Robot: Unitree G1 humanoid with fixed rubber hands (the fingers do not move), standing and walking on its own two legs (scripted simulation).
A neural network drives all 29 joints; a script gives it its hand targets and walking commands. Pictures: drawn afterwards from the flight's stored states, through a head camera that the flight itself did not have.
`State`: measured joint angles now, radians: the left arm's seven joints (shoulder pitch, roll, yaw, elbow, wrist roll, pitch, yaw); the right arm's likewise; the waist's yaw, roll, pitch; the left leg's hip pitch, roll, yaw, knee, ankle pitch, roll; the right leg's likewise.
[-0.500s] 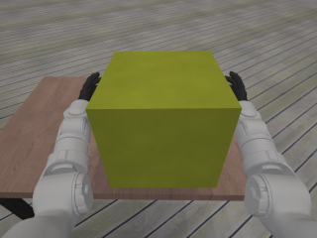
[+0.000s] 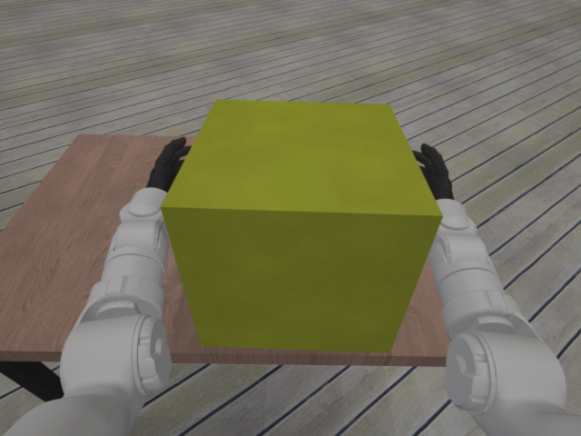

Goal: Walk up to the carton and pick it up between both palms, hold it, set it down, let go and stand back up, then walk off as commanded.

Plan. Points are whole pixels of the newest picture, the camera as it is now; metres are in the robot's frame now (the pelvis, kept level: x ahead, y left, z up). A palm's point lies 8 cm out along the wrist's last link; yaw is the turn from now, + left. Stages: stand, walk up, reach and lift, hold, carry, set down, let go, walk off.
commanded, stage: set down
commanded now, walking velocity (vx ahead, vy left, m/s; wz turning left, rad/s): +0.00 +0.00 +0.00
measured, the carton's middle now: (298, 219) +0.43 +0.01 +0.07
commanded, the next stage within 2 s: none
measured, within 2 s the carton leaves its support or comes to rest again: rests again in 1.22 s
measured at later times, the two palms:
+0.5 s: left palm (167, 195) +0.41 +0.21 +0.13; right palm (434, 207) +0.39 -0.18 +0.13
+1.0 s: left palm (167, 197) +0.41 +0.21 +0.13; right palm (434, 209) +0.39 -0.18 +0.13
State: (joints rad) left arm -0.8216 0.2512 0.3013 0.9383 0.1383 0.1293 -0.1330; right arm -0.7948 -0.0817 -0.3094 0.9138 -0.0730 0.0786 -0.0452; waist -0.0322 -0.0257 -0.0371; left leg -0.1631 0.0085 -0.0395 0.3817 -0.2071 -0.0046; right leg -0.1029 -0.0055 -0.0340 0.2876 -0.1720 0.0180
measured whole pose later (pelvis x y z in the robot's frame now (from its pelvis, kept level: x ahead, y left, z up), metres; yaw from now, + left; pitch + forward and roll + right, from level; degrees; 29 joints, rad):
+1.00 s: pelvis +0.00 +0.00 +0.00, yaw +0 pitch -1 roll -1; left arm -0.82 0.23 0.37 0.96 0.16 0.03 -0.17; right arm -0.75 -0.03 -0.41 0.85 -0.18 0.02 -0.01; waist -0.03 -0.03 0.00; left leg -0.16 0.01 -0.04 0.38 -0.21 0.00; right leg -0.10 -0.01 -0.03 0.29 -0.17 0.02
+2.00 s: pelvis -0.02 +0.00 +0.00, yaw +0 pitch +7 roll -1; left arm -0.55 0.37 0.10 0.88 -0.18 -0.07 -0.07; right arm -0.51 -0.19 0.03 0.83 0.29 -0.16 -0.13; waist -0.03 -0.02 -0.08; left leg -0.36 0.01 -0.04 0.39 -0.15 -0.01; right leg -0.30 -0.01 -0.03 0.30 -0.12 0.02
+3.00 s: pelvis -0.03 -0.01 +0.00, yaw +0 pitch -2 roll -1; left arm 0.01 0.41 0.01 0.38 -0.31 0.06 -0.11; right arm 0.11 -0.19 0.04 0.17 0.29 0.06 -0.16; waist -0.03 -0.02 -0.06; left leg -0.19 0.01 -0.04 0.40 -0.17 -0.01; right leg -0.16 -0.01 -0.03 0.35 -0.16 0.01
